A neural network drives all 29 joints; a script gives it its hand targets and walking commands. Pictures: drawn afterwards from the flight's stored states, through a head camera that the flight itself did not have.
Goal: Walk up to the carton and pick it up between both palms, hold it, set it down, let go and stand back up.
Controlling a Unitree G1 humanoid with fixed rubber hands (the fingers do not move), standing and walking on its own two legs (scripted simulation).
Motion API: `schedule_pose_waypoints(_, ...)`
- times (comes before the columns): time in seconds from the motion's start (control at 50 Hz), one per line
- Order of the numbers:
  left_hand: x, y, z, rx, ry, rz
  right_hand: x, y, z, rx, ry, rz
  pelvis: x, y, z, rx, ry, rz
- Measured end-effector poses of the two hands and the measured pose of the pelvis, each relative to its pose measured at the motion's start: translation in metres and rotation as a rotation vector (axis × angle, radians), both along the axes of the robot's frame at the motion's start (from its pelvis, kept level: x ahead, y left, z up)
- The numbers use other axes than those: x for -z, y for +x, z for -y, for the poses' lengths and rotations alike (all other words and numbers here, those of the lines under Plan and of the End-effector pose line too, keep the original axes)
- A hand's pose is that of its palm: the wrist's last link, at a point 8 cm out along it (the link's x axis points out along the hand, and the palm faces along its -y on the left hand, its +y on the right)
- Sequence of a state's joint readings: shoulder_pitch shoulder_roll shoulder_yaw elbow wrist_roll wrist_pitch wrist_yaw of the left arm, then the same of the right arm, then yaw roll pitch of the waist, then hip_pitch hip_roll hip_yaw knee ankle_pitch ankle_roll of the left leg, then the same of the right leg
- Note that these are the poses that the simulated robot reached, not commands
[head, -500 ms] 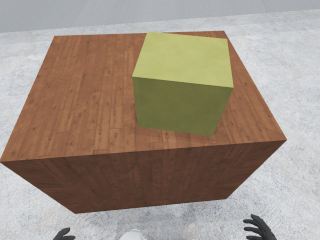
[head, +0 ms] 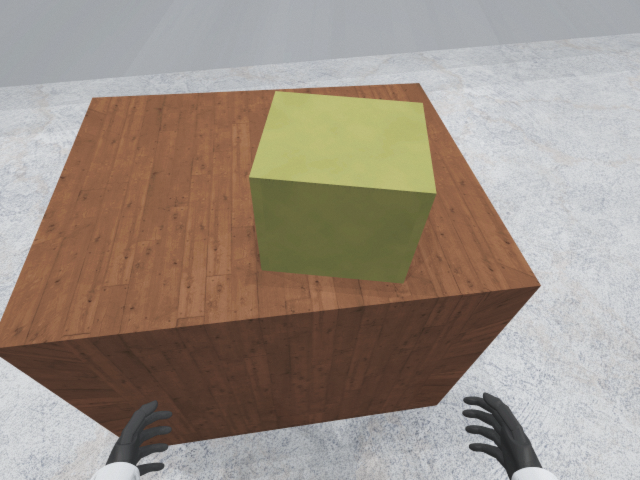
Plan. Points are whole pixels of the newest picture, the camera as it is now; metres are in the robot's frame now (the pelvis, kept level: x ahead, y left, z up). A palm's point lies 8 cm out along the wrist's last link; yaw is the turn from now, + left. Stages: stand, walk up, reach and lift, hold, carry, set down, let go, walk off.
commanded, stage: reach and lift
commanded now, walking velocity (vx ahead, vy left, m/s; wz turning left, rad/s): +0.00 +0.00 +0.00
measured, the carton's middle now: (340, 188) +0.56 +0.01 +0.02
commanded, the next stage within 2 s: none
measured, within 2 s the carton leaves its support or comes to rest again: neither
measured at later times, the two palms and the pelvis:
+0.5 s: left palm (142, 397) +0.23 +0.25 -0.04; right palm (525, 414) +0.23 -0.22 -0.03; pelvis +0.04 +0.03 +0.01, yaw -2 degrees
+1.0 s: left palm (156, 340) +0.28 +0.24 +0.00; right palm (528, 374) +0.26 -0.22 +0.01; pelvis +0.04 +0.03 +0.01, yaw -3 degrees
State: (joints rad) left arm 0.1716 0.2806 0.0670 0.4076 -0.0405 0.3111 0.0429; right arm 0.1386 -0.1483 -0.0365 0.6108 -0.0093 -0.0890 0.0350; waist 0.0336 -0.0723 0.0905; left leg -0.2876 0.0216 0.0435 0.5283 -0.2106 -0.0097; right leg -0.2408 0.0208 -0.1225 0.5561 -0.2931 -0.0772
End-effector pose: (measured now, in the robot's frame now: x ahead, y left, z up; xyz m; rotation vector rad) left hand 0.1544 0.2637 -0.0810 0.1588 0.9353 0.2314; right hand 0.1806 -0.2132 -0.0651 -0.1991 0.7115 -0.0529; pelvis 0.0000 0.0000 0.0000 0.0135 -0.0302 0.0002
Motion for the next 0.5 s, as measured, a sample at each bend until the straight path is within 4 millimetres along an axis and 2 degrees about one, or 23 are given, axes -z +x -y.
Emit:
schedule_pose_waypoints(0.12, -0.014, 0.02, 0.001, 0.038, -0.015, 0.089, -0.004, 0.013, -0.009, 0.025, 0.03, 0.038, -0.006, 0.01, -0.011, 0.006, -0.008, -0.009)
schedule_pose_waypoints(0.3, -0.022, 0.04, 0.003, 0.052, -0.04, 0.185, -0.018, 0.016, 0.009, 0.066, 0.017, 0.082, -0.01, 0.028, -0.024, 0.03, -0.013, -0.02)
schedule_pose_waypoints(0.5, -0.037, 0.072, 0.009, 0.064, -0.055, 0.322, -0.035, 0.045, 0.007, 0.054, 0.056, 0.179, -0.012, 0.041, -0.031, 0.043, -0.017, -0.041)
